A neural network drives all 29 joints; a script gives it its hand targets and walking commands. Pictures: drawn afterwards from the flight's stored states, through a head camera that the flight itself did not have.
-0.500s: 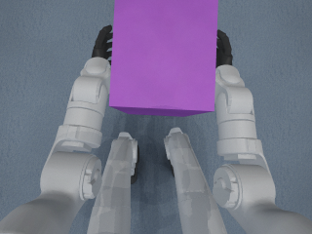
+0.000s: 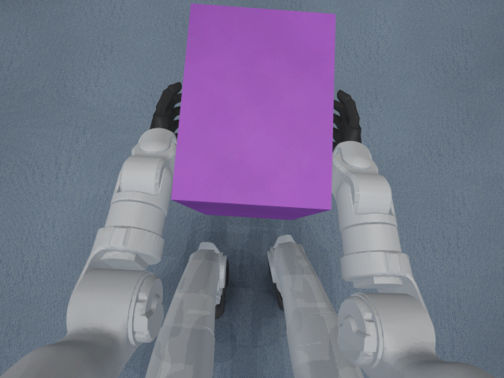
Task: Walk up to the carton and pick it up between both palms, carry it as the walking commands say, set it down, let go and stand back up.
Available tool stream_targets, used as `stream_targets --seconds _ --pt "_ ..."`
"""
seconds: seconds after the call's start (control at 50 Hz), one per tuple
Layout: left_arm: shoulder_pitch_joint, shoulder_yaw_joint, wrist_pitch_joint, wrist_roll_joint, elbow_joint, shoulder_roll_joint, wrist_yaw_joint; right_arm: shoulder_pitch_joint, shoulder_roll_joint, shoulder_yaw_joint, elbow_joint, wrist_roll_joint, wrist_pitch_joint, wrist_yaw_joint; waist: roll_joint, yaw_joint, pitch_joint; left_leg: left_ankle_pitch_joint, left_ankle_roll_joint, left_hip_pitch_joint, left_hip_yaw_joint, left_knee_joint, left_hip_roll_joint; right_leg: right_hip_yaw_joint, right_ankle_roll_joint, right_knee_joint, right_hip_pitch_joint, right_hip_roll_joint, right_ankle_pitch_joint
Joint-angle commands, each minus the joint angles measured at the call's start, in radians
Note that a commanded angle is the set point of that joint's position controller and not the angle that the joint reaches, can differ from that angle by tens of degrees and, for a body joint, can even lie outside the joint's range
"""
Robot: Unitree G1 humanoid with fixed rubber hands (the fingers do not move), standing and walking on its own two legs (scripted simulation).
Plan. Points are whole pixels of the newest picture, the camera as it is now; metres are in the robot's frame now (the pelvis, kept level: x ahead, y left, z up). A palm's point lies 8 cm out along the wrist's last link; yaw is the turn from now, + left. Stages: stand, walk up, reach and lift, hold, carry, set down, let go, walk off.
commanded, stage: reach and lift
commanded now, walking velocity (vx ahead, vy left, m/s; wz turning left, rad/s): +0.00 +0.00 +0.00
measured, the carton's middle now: (254, 139) +0.45 -0.03 -0.09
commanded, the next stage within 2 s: none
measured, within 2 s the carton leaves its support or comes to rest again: neither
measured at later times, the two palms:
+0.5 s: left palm (130, 115) +0.43 +0.12 +0.06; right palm (369, 124) +0.40 -0.15 +0.07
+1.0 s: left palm (112, 110) +0.41 +0.12 +0.11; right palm (396, 110) +0.39 -0.15 +0.12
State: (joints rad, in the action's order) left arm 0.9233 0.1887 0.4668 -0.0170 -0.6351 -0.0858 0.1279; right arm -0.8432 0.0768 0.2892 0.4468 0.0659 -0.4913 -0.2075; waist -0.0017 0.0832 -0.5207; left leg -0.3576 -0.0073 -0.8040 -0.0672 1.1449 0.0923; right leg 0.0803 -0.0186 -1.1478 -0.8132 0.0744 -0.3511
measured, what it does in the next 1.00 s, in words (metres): rises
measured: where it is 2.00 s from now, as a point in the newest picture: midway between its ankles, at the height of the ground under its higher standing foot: (250, 294)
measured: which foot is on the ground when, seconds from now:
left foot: down 0.00-1.00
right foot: down 0.00-1.00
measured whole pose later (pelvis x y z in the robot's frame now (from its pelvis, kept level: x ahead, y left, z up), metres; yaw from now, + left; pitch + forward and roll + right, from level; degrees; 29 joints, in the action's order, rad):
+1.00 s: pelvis +0.12 +0.01 +0.10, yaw +0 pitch -4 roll +0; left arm 0.29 0.07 0.67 -0.11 -0.52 0.07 0.13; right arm -0.27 0.15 0.18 0.37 0.16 -0.73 -0.13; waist -0.02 0.09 0.08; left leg -0.28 0.02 -0.21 -0.10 0.56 0.06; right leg 0.09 0.00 -0.54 -0.20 0.05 -0.27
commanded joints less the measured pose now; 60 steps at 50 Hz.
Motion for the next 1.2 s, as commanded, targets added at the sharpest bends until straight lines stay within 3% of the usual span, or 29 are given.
stream_targets --seconds 0.0,0.06,0.08,0.14,0.16,0.18,0.22,0.24,0.32,0.34,0.38,0.46,0.48,0.52,0.54,0.58,0.62,0.66,0.68,0.8,0.84,0.88,0.9,0.98,1.0,1.04,1.1,1.16,1.18 --pt "0.938 -0.553 -0.070 0.180 0.235 1.237 -0.282 -0.930 1.143 -0.703 -0.107 -0.210 0.035 0.296 -0.010 0.026 1.939 0.029 0.026 0.442 -0.033 -0.227 0.045 0.038 -0.003 0.263 0.576 0.027 0.026" --pt "0.971 -0.556 -0.083 0.188 0.304 1.226 -0.270 -0.971 1.160 -0.732 -0.135 -0.241 0.044 0.319 -0.027 -0.015 2.004 0.029 0.020 0.511 -0.055 -0.260 0.041 0.016 0.001 0.254 0.559 0.038 0.058" --pt "0.942 -0.590 -0.078 0.180 0.279 1.261 -0.275 -0.866 1.179 -0.690 -0.041 -0.205 0.033 0.323 -0.040 0.041 1.919 0.023 0.018 0.510 -0.052 -0.284 0.026 0.011 0.011 0.284 0.548 0.037 0.068" --pt "1.004 -0.597 -0.080 0.217 0.388 1.233 -0.267 -0.929 1.156 -0.713 -0.125 -0.223 0.027 0.331 -0.026 0.008 2.042 0.077 0.012 0.547 -0.059 -0.293 0.029 0.013 0.013 0.281 0.618 0.043 0.121" --pt "0.948 -0.627 -0.070 0.222 0.408 1.282 -0.266 -0.859 1.168 -0.730 -0.167 -0.224 0.018 0.326 -0.071 0.023 2.128 0.148 0.002 0.660 -0.060 -0.323 0.035 0.005 0.020 0.302 0.715 0.042 0.202" --pt "0.893 -0.578 -0.056 0.177 0.303 1.276 -0.260 -0.851 1.142 -0.687 -0.088 -0.210 0.018 0.334 -0.057 0.016 1.934 0.093 0.011 0.592 -0.079 -0.326 0.020 0.005 0.018 0.293 0.598 0.037 0.144" --pt "0.853 -0.572 -0.057 0.166 0.312 1.305 -0.259 -0.811 1.162 -0.672 -0.094 -0.198 0.019 0.345 -0.062 0.015 1.960 0.124 0.006 0.657 -0.074 -0.359 0.023 -0.004 0.024 0.331 0.615 0.040 0.181" --pt "0.829 -0.520 -0.056 0.151 0.163 1.301 -0.270 -0.849 1.116 -0.641 -0.001 -0.183 0.022 0.354 -0.042 0.022 1.732 -0.005 0.012 0.562 -0.084 -0.374 0.005 0.003 0.024 0.348 0.515 0.033 0.041" --pt "0.771 -0.546 -0.058 0.177 0.239 1.357 -0.268 -0.858 1.149 -0.714 -0.154 -0.198 0.021 0.359 -0.006 0.018 1.857 0.163 0.019 0.658 -0.098 -0.397 0.008 -0.019 0.020 0.355 0.603 0.041 0.229" --pt "0.741 -0.513 -0.041 0.153 0.164 1.367 -0.263 -0.809 1.113 -0.655 -0.051 -0.176 0.010 0.364 -0.037 0.023 1.667 0.142 0.009 0.628 -0.102 -0.415 -0.006 -0.021 0.029 0.374 0.521 0.030 0.191" --pt "0.763 -0.542 -0.055 0.151 0.254 1.379 -0.266 -0.670 1.194 -0.602 0.027 -0.144 0.004 0.364 -0.027 0.050 1.616 0.174 0.008 0.625 -0.087 -0.431 -0.002 -0.018 0.034 0.404 0.590 0.033 0.234" --pt "0.688 -0.400 -0.054 0.091 0.112 1.413 -0.265 -0.554 1.228 -0.418 0.241 -0.060 0.002 0.379 -0.016 0.067 1.168 0.004 0.020 0.522 -0.098 -0.490 -0.023 -0.027 0.045 0.437 0.409 0.023 0.096" --pt "0.629 -0.283 -0.039 0.054 -0.021 1.377 -0.277 -0.577 1.190 -0.364 0.258 -0.030 -0.010 0.375 0.032 0.057 0.992 -0.100 0.037 0.461 -0.096 -0.519 -0.036 -0.023 0.046 0.475 0.402 0.012 0.000" --pt "0.633 -0.232 -0.027 0.018 -0.002 1.342 -0.288 -0.506 1.228 -0.265 0.332 0.009 -0.037 0.380 0.013 0.065 0.855 -0.159 0.040 0.403 -0.074 -0.551 -0.035 -0.016 0.046 0.502 0.428 0.014 -0.032" --pt "0.584 -0.176 -0.012 -0.014 -0.042 1.335 -0.296 -0.508 1.193 -0.225 0.322 0.021 -0.043 0.384 -0.011 0.036 0.809 -0.163 0.044 0.368 -0.069 -0.556 -0.036 -0.011 0.050 0.505 0.410 0.012 -0.026" --pt "0.558 -0.237 0.004 -0.023 0.040 1.317 -0.297 -0.407 1.208 -0.236 0.314 0.020 -0.066 0.381 -0.083 0.035 0.819 -0.052 0.039 0.437 -0.066 -0.584 -0.035 0.002 0.050 0.538 0.498 0.006 0.097" --pt "0.436 -0.271 0.048 -0.021 -0.009 1.332 -0.304 -0.353 1.190 -0.304 0.254 -0.013 -0.088 0.380 -0.092 0.005 0.913 0.130 0.027 0.519 -0.047 -0.588 -0.023 0.016 0.047 0.586 0.585 0.001 0.195" --pt "0.444 -0.432 0.042 0.062 0.160 1.345 -0.308 -0.339 1.227 -0.449 0.109 -0.083 -0.098 0.375 -0.058 0.015 1.034 0.287 0.026 0.637 -0.058 -0.594 -0.018 0.014 0.031 0.595 0.702 0.016 0.344" --pt "0.431 -0.429 0.048 0.060 0.169 1.297 -0.306 -0.335 1.240 -0.479 0.104 -0.106 -0.105 0.374 -0.069 -0.022 1.040 0.317 0.029 0.630 -0.048 -0.592 -0.011 0.037 0.020 0.608 0.736 0.002 0.383" --pt "0.229 -0.582 0.073 0.133 0.280 1.397 -0.311 -0.232 1.184 -0.659 -0.162 -0.165 -0.120 0.355 -0.026 0.017 1.065 0.524 0.002 0.720 -0.070 -0.625 0.008 0.030 0.011 0.632 0.795 0.013 0.586" --pt "0.315 -0.674 0.062 0.193 0.456 1.390 -0.308 -0.226 1.229 -0.725 -0.239 -0.196 -0.125 0.359 -0.031 0.021 1.131 0.565 -0.003 0.785 -0.073 -0.630 -0.006 0.023 0.007 0.628 0.799 0.016 0.608" --pt "0.320 -0.695 0.079 0.218 0.564 1.379 -0.311 -0.206 1.262 -0.751 -0.315 -0.230 -0.154 0.352 -0.051 -0.004 1.218 0.574 -0.001 0.838 -0.062 -0.631 -0.005 0.023 0.003 0.637 0.828 0.014 0.617" --pt "0.311 -0.689 0.106 0.202 0.508 1.351 -0.312 -0.126 1.239 -0.709 -0.223 -0.196 -0.184 0.352 -0.025 0.026 1.052 0.493 0.001 0.780 -0.072 -0.656 -0.019 0.013 0.000 0.646 0.757 0.012 0.557" --pt "0.301 -0.606 0.138 0.175 0.434 1.313 -0.320 -0.214 1.224 -0.684 -0.242 -0.176 -0.215 0.361 0.029 -0.006 0.876 0.299 0.027 0.641 -0.063 -0.687 -0.027 0.021 -0.007 0.675 0.714 0.001 0.379" --pt "0.290 -0.613 0.153 0.174 0.402 1.337 -0.323 -0.195 1.211 -0.649 -0.184 -0.162 -0.227 0.368 0.015 0.020 0.902 0.269 0.020 0.676 -0.065 -0.700 -0.030 0.018 -0.002 0.680 0.710 0.003 0.327" --pt "0.281 -0.554 0.168 0.146 0.358 1.323 -0.330 -0.193 1.212 -0.610 -0.133 -0.139 -0.241 0.379 0.028 0.000 0.837 0.182 0.025 0.651 -0.059 -0.703 -0.030 0.014 0.002 0.691 0.688 -0.008 0.237" --pt "0.348 -0.550 0.155 0.147 0.390 1.296 -0.336 -0.229 1.233 -0.610 -0.090 -0.151 -0.237 0.390 -0.016 -0.028 0.898 0.195 0.027 0.657 -0.047 -0.698 -0.032 0.035 0.007 0.691 0.702 -0.010 0.236" --pt "0.231 -0.467 0.184 0.088 0.300 1.299 -0.333 -0.185 1.216 -0.599 -0.062 -0.116 -0.257 0.397 0.040 -0.069 0.822 0.197 0.033 0.673 -0.043 -0.716 -0.033 0.028 0.004 0.706 0.710 -0.012 0.230" --pt "0.304 -0.503 0.175 0.111 0.335 1.309 -0.335 -0.209 1.227 -0.593 -0.071 -0.126 -0.243 0.400 0.012 -0.061 0.880 0.198 0.026 0.666 -0.038 -0.711 -0.034 0.032 0.009 0.695 0.719 -0.005 0.234"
